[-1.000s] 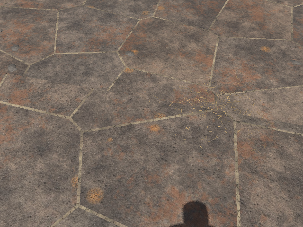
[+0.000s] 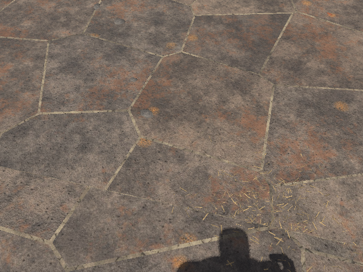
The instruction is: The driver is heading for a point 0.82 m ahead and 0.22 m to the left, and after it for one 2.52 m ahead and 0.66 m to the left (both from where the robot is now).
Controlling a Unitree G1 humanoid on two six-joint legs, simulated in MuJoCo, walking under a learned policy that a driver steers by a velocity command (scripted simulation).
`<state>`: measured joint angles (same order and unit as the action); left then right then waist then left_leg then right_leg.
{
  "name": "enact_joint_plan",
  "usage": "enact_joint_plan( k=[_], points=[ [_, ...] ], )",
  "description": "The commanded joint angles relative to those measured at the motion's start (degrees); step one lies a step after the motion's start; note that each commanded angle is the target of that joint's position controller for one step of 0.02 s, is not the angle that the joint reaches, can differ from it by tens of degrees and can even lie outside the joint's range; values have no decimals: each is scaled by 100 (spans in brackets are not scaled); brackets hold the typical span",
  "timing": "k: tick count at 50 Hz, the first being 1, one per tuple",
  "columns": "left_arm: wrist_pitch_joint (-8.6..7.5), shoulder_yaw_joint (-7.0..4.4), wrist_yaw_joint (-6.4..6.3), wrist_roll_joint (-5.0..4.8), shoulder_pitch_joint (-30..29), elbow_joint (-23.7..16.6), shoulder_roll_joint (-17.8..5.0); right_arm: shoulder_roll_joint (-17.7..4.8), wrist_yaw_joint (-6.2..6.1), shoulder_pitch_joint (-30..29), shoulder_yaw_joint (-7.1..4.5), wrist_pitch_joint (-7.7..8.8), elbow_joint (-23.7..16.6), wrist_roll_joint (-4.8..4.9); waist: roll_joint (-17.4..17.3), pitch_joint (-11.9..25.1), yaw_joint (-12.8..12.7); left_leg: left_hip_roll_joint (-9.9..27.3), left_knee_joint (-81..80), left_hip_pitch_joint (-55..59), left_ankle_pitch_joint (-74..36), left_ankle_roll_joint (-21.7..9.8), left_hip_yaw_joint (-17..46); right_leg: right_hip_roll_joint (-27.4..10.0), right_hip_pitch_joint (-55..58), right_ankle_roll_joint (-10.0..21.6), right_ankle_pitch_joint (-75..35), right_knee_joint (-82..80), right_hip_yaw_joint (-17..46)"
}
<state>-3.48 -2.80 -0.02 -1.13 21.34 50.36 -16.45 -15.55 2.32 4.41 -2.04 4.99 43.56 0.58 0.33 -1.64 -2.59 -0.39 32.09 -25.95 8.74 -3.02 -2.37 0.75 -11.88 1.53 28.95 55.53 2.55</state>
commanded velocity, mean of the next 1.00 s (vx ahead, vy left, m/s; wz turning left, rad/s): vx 0.50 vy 0.00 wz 0.23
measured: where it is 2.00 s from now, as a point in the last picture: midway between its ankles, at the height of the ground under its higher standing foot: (175, 176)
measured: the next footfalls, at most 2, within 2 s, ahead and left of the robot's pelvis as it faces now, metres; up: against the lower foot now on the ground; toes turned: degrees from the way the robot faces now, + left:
right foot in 0.46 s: +0.42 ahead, -0.15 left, +0.00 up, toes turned -1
left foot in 0.98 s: +0.62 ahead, +0.11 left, +0.00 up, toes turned +19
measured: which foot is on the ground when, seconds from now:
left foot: down 0.00-0.48, up 0.50-0.96, down 0.98-1.00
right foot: up 0.00-0.44, down 0.46-1.00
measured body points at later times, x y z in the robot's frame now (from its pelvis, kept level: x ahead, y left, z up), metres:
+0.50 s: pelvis +0.27 -0.05 +0.00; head +0.31 -0.06 +0.44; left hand +0.48 +0.19 -0.09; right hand +0.25 -0.33 -0.15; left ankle +0.10 +0.09 -0.69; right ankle +0.38 -0.15 -0.73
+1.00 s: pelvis +0.53 -0.01 -0.01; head +0.55 +0.01 +0.44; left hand +0.49 +0.27 -0.15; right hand +0.76 -0.22 -0.10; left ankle +0.58 +0.10 -0.73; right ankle +0.39 -0.15 -0.71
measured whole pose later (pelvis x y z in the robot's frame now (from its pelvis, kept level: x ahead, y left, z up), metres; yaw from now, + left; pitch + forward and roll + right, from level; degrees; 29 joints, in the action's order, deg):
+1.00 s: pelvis +0.53 -0.01 -0.01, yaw +16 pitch +1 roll -2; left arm -2.9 -5.1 -1.5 -1.1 16.1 54.5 -15.7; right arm -15.4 2.5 8.0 -4.9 1.1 41.6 1.4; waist -0.7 -1.5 -1.2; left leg 1.7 38.7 -26.7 14.4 -6.4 -2.7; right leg -3.2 1.1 -0.4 25.4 32.5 -16.2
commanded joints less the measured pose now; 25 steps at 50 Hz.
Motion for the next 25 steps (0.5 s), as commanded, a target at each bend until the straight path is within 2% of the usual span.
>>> enact_joint_plan(
  k=[1, 2, 3, 4, 6, 9, 13, 17, 20, 21, 22, 23, 24, 25],
  points=[
    [-239, -157, -2, -83, -483, -632, -797, -810, -54, 1140, -231, -26, 13, -16, -396, 686, 666, 1764, -1666, 3031, 751, -1062, 2750, -528, -3114, 93, -568, 1536, 188],
    [-201, -181, -22, 5, -552, -656, -729, -675, -48, 890, -197, -15, -23, -76, -389, 416, 486, 1585, -1835, 2408, 284, -1038, 2355, -700, -2871, 62, -926, 1197, 181],
    [-145, -183, -25, 30, -426, -622, -632, -575, -48, 773, -169, 8, -37, -138, -527, 383, 316, 1439, -1987, 2032, -40, -1013, 2083, -818, -2514, 36, -1148, 1037, 216],
    [-88, -170, -30, 23, -311, -572, -504, -548, -43, 758, -169, 36, -11, -132, -562, 377, 234, 1366, -2136, 1829, -220, -1045, 1884, -845, -2325, -1, -1238, 904, 195],
    [-4, -148, -48, 48, -370, -585, -378, -659, -61, 843, -204, 89, 74, -99, -499, 236, 173, 1339, -2339, 1584, -698, -1135, 1530, -880, -2370, -110, -1475, 566, 126],
    [4, -122, -43, 104, -928, -747, -310, -814, -141, 1079, -257, 73, 220, -83, -361, 54, 279, 1252, -2464, 1681, -1102, -1085, 1119, -910, -2700, -236, -2361, -381, 90],
    [-70, -39, 50, 71, -1682, -912, -133, -893, -210, 1452, -272, 4, 402, -10, -346, -91, 551, 1056, -2451, 1775, -1103, -874, 641, -693, -2403, -218, -3431, -1729, -132],
    [-108, -23, 169, 15, -2252, -1148, -191, -968, -232, 1829, -301, -102, 625, 48, -372, -285, 713, 1363, -2213, 2355, -973, -853, 728, -561, -2485, -100, -3253, -2305, -132],
    [-151, -68, 254, 19, -2161, -1205, -339, -1052, -268, 1845, -350, -207, 718, 83, -454, -202, 551, 1581, -1793, 2830, -1486, -721, 817, -476, -2245, 125, -2655, -2558, -174],
    [-163, -124, 256, 38, -1897, -1153, -432, -1072, -274, 1794, -359, -243, 725, 92, -502, -52, 377, 1525, -1429, 2803, -2147, -653, 832, -342, -1728, 214, -2470, -2661, -275],
    [-177, -245, 234, 62, -1213, -956, -609, -1031, -285, 1701, -338, -274, 715, 102, -459, 334, -6, 1271, -659, 2652, -2890, -526, 690, -161, -755, 335, -2502, -2824, -423],
    [-182, -390, 182, 117, -146, -684, -964, -813, -293, 1693, -247, -278, 634, 49, -217, 1116, -429, 929, 716, 1859, -2397, -321, 470, -574, 922, 592, -2683, -2595, -27],
    [-139, -529, 138, 172, 483, -587, -1527, -162, -253, 2340, -58, -175, 516, -19, 1011, 2043, -333, 15, 3053, -478, 4, 135, 90, -2104, 3278, 1377, -1887, -2756, 2296],
    [-108, -420, 135, 101, 636, -557, -1157, -277, -233, 2351, -61, -64, 595, 51, 1442, 2439, -436, -196, 3985, -1275, 2473, 130, 881, -2513, 3403, 1551, -826, -3658, 3789]
  ],
)
Velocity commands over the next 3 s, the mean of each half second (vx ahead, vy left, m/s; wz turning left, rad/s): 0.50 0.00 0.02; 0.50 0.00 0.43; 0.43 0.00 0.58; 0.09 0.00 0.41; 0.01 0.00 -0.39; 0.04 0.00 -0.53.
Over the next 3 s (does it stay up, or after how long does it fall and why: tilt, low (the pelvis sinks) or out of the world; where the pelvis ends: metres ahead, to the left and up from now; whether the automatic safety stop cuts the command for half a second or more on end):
stays up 1.00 0.09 -0.14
